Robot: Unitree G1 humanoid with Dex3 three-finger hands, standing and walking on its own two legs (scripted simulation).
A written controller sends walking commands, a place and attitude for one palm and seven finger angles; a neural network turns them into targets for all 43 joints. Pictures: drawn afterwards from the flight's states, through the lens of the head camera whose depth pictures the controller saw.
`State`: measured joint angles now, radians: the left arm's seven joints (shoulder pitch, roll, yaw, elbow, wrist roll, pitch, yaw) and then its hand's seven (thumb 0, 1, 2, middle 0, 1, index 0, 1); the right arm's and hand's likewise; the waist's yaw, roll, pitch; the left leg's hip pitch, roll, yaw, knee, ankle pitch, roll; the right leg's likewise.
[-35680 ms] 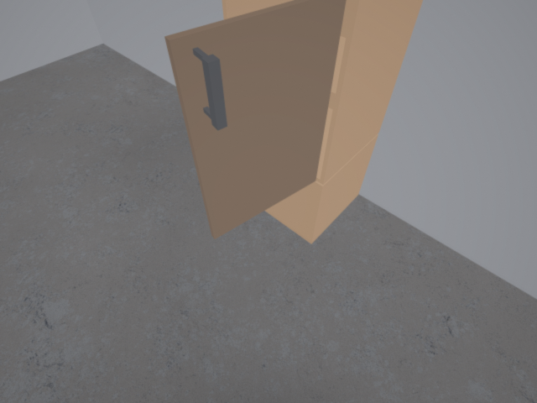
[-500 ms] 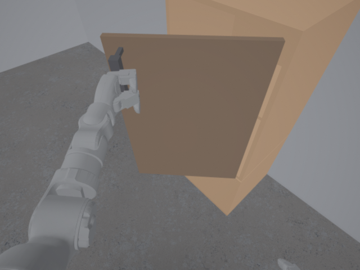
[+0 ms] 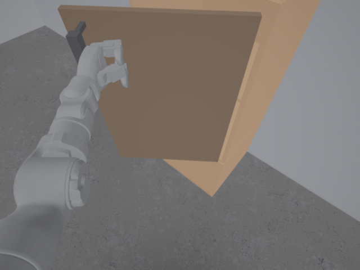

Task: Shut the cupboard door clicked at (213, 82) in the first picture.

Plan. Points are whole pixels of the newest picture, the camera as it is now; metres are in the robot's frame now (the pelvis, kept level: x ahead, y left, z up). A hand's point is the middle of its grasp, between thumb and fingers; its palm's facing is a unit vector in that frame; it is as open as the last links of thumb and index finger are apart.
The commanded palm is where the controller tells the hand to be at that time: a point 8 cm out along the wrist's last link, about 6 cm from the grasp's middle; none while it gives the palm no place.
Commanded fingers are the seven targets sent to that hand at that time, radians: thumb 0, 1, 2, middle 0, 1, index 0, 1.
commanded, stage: push the door shut along its arc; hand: left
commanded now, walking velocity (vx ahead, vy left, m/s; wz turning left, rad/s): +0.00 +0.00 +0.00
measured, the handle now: (88, 57) +0.56 +0.16 +0.17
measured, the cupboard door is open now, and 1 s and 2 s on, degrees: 37 24 24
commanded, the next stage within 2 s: pull the fist back off the door in 0.66 s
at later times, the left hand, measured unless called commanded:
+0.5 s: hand (128, 58) +0.54 +0.07 +0.18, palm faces -0.32 -0.95 -0.01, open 3.1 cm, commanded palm +0.56 +0.10 +0.17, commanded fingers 0.00 0.90 0.90 -1.30 -1.50 -1.30 -1.50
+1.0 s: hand (147, 45) +0.59 +0.03 +0.17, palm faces +0.13 -0.99 -0.01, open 3.1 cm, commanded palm +0.55 +0.07 +0.17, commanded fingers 0.00 0.90 0.90 -1.30 -1.50 -1.30 -1.50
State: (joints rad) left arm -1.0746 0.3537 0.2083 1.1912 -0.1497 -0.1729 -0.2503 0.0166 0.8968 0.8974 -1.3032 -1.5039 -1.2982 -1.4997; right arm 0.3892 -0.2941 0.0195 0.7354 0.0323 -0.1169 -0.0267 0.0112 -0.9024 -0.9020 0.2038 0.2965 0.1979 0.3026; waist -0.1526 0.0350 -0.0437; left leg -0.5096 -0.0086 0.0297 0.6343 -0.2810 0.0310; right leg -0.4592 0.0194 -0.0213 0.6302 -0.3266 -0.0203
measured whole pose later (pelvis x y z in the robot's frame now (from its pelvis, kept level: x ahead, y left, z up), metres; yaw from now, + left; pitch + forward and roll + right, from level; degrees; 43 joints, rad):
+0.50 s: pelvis +0.01 +0.00 -0.01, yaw +1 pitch +14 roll -1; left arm -1.25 0.43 0.18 1.31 -0.14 -0.16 -0.34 0.01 0.90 0.94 -1.30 -1.50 -1.30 -1.50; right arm 0.39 -0.30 0.01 0.75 0.01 -0.09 -0.03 0.01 -0.90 -0.90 0.20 0.30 0.20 0.30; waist -0.19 0.04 -0.06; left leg -0.63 0.00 0.01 0.69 -0.31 0.03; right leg -0.56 0.02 -0.04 0.67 -0.35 -0.03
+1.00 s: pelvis +0.01 +0.00 -0.02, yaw +1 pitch +20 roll -1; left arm -1.41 0.26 0.28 1.34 0.06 -0.17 0.33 0.01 0.92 0.95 -1.30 -1.50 -1.30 -1.50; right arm 0.47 -0.26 -0.01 0.76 -0.09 -0.10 0.10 0.01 -0.90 -0.90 0.20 0.30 0.20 0.30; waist -0.23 0.06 -0.11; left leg -0.79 0.00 0.00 0.77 -0.33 0.02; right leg -0.72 0.03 -0.05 0.74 -0.37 -0.03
